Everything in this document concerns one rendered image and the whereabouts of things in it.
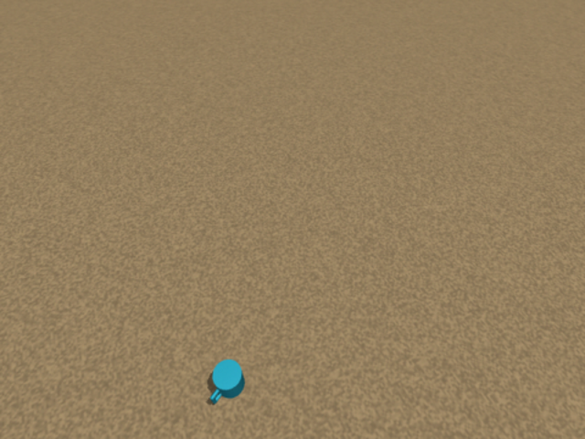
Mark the mug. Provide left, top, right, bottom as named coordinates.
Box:
left=210, top=359, right=245, bottom=403

